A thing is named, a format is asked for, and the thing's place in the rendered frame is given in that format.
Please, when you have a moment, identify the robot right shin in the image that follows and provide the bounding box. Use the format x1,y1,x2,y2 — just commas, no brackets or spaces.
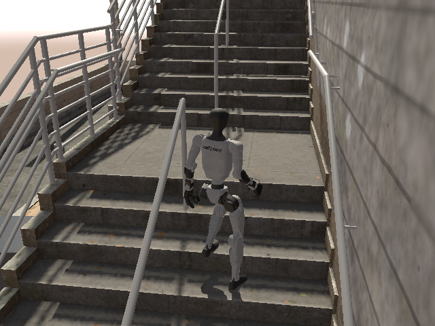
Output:
229,236,244,281

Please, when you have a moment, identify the left robot upper arm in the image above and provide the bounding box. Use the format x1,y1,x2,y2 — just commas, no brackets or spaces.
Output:
185,134,206,170

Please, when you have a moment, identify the right robot forearm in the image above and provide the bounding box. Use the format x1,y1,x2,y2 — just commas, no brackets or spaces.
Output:
239,170,258,190

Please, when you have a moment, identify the left robot foot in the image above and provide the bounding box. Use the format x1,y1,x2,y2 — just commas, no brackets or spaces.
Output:
202,239,219,257

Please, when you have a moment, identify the left robot forearm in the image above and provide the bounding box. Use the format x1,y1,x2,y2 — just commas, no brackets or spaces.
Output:
184,167,194,191

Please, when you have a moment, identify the right robot hand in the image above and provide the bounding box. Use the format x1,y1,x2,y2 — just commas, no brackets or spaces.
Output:
247,183,262,198

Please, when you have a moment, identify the left robot hand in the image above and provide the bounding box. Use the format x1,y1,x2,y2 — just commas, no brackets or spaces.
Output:
184,189,200,208

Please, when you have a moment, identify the right robot upper arm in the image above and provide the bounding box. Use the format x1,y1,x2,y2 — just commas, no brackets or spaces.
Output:
228,140,243,179

